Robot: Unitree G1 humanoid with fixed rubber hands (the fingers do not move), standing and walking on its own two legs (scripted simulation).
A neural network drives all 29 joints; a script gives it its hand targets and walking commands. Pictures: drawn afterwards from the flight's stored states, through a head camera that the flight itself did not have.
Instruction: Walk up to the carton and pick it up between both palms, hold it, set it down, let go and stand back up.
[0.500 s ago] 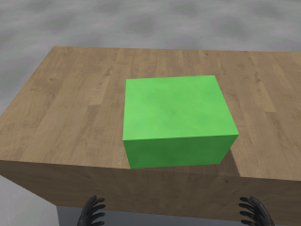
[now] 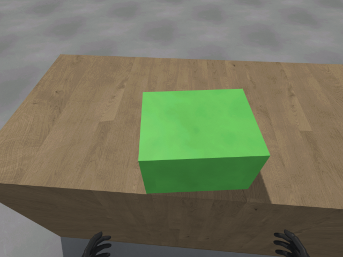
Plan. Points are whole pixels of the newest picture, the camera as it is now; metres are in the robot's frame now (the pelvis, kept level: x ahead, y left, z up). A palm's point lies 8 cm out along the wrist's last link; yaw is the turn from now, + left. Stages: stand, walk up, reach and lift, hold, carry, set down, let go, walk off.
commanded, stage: stand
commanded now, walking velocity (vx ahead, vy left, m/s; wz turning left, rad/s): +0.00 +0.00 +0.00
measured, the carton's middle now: (195, 140) +0.42 +0.01 +0.00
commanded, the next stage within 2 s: none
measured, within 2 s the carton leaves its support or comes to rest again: neither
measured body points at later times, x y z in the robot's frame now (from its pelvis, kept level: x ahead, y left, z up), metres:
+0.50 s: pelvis +0.00 +0.00 +0.00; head +0.00 +0.00 +0.45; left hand +0.05 +0.26 -0.14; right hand +0.16 -0.26 -0.10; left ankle -0.03 +0.11 -0.74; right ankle -0.02 -0.13 -0.74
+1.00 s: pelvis -0.02 +0.00 +0.00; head -0.02 +0.00 +0.45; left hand +0.02 +0.26 -0.14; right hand +0.14 -0.25 -0.10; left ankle -0.03 +0.11 -0.74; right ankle -0.02 -0.13 -0.74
